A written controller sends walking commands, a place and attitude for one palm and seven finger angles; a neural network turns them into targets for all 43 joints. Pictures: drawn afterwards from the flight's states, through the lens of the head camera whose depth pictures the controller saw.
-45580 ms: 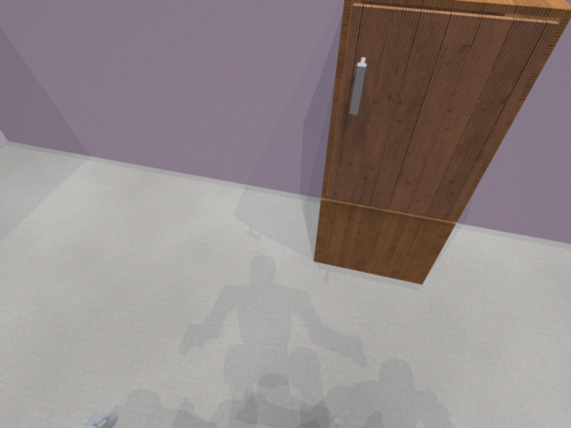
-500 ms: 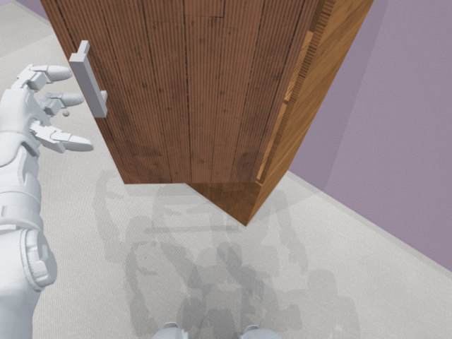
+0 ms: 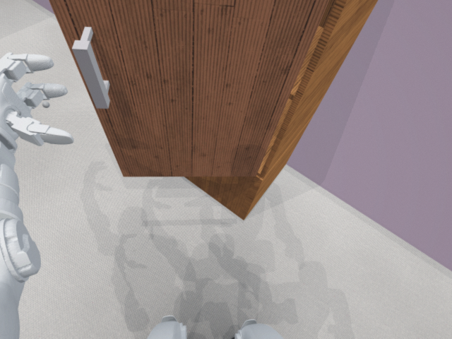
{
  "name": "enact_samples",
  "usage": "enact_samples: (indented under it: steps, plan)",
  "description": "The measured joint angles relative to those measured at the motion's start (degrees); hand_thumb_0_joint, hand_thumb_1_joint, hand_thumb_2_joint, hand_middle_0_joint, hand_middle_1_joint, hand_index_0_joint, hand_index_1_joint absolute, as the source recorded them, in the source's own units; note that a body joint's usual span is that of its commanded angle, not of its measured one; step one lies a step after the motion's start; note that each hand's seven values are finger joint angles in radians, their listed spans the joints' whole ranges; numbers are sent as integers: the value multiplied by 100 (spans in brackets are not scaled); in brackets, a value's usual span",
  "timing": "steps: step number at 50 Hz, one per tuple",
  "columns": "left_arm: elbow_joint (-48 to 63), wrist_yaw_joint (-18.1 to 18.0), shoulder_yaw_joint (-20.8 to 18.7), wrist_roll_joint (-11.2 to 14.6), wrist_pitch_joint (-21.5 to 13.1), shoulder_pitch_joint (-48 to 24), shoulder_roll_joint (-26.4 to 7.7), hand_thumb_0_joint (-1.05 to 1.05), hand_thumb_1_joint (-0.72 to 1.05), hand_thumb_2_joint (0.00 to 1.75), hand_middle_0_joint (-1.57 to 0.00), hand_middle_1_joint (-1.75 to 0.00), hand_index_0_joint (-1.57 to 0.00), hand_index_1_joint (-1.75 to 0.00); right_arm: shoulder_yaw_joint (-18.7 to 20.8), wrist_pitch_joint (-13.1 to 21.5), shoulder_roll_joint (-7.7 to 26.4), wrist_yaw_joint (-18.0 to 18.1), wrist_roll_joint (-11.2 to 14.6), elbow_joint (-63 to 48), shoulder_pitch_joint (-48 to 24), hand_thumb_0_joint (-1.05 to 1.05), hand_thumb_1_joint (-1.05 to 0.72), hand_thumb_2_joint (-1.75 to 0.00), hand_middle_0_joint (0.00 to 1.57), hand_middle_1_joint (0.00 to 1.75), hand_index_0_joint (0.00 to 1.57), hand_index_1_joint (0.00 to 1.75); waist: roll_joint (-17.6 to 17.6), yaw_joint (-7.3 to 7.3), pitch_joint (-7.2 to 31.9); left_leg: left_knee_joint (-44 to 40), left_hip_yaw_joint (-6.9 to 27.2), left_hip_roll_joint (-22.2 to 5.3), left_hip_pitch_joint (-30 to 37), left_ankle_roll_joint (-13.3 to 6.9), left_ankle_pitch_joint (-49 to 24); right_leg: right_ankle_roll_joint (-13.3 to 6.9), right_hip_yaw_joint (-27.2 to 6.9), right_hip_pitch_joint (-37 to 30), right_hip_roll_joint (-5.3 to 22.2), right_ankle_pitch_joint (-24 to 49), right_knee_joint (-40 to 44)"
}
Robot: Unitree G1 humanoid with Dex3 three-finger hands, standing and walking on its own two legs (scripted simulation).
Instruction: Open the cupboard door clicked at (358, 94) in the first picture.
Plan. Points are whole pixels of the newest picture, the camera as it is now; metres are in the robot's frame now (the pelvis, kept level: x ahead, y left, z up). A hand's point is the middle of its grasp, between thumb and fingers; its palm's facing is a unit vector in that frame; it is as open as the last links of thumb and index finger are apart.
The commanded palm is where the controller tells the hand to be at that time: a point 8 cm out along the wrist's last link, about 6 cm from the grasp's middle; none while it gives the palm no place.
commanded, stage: move the hooked fingers beside the handle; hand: left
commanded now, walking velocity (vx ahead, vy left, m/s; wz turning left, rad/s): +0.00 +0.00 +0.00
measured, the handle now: (95, 69) +0.55 +0.20 +0.12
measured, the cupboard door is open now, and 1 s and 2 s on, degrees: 40 40 40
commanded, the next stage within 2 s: slide the fingers in behind the handle in 0.82 s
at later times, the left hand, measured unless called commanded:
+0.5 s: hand (48, 101) +0.48 +0.26 +0.12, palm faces +0.01 -1.00 +0.02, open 14.0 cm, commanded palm +0.46 +0.31 +0.11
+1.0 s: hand (53, 104) +0.48 +0.26 +0.11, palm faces +0.02 -1.00 +0.01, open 14.0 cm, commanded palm +0.46 +0.30 +0.11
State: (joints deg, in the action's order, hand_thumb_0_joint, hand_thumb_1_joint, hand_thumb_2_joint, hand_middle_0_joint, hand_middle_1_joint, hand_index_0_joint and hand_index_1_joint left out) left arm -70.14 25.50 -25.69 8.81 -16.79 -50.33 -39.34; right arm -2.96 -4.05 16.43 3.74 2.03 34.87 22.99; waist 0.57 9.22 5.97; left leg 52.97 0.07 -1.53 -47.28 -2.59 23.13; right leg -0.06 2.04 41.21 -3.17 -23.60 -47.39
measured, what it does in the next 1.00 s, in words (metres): stands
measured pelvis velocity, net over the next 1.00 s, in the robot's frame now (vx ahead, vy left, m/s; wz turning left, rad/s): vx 0.00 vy -0.01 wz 0.00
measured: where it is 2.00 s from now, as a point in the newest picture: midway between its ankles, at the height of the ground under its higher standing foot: outside the picture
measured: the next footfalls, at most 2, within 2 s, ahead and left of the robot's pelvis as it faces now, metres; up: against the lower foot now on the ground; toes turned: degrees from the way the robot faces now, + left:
none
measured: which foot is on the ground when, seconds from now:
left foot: down 0.00-1.00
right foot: down 0.00-1.00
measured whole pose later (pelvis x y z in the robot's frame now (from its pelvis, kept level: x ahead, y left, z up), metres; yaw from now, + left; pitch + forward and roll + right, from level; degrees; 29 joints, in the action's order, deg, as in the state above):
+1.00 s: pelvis +0.00 -0.01 +0.00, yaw +0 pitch +18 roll -4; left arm -68.2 25.6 -26.1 9.0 -16.3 -49.0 -39.6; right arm -2.6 -4.4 16.8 3.5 1.7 34.3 24.0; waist 1.1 9.3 6.1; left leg 53.2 0.3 -2.1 -48.0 -2.0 23.5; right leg -0.6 2.1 42.1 -3.7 -23.9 -47.7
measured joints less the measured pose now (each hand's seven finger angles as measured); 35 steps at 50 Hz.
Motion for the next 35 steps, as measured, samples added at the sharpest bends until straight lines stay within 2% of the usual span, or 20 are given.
enact_samples:
  steps: [3, 7, 10, 16, 19, 23, 26, 31, 35]
  plan:
    - [99, -4, 32, -30, 0, 43, -42, -2, -50, 30, -30, -120, -30, -120, 16, 11, 1, 2, -24, -25, 44, 1, -91, -90, 21, 30, 20, 30, 19, -4, -25, 13, 4, 8, -43, -8, -1, 10, 4, 32, 7, 6, 4]
    - [412, 52, 22, 134, -142, 186, 106, -2, -50, 30, -30, -120, -30, -120, 45, -7, -11, -32, -47, 28, 102, 1, -91, -90, 21, 30, 20, 30, 34, -75, -6, -2, -11, 7, -18, -20, 9, 26, -13, 0, 6, 16, 45]
    - [379, 94, 108, 194, -105, 135, 210, -2, -50, 30, -30, -120, -30, -120, 42, -28, -27, -53, -41, 80, 122, 1, -91, -90, 21, 30, 20, 30, 35, -100, 38, -7, 4, 23, 19, -31, 22, 35, 2, -51, 19, 2, 61]
    - [164, -40, 112, 22, 107, 119, 196, -2, -50, 30, -30, -120, -30, -120, 12, -35, -36, -61, -51, -37, 61, 1, -91, -90, 21, 30, 20, 30, 40, -36, 52, -2, -13, 40, 19, -42, 21, 44, -12, -36, 38, -10, 29]
    - [326, -145, 47, -18, -4, 222, 226, -2, -50, 30, -30, -120, -30, -120, 22, -15, -43, -72, -68, -90, 32, 1, -91, -90, 21, 30, 20, 30, 38, -35, 15, 11, -26, 31, -3, -35, 15, 40, -25, -3, 31, -5, 4]
    - [534, -152, 34, 53, -210, 249, 350, -2, -50, 30, -30, -120, -30, -120, 38, -1, -50, -91, -71, -22, 16, 1, -91, -90, 21, 30, 20, 30, 47, -84, 6, 25, -7, 22, 15, -22, 22, 29, -9, -31, 20, -8, 3]
    - [334, -107, 87, 78, -135, 104, 303, -2, -50, 30, -30, -120, -30, -120, 12, -23, -54, -76, -42, 25, -1, 1, -91, -90, 21, 30, 20, 30, 36, -80, 35, 20, 9, 24, 41, -15, 24, 19, 7, -57, 20, -21, -2]
    - [-61, -97, 123, -67, 151, -79, 47, -2, -50, 30, -30, -120, -30, -120, -31, -2, -15, -29, -30, -60, -20, 1, -91, -90, 21, 30, 20, 30, 45, 1, 16, 30, 29, 22, -32, 1, 2, -2, 28, 24, 16, -20, -37]
    - [170, -87, 45, -20, -38, 75, 49, -2, -50, 30, -30, -120, -30, -120, 10, 24, 15, -31, -53, -83, 15, 1, -91, -90, 21, 30, 20, 30, 53, -19, -22, 43, 15, -3, -87, 22, -1, -18, 11, 94, -6, -12, -62]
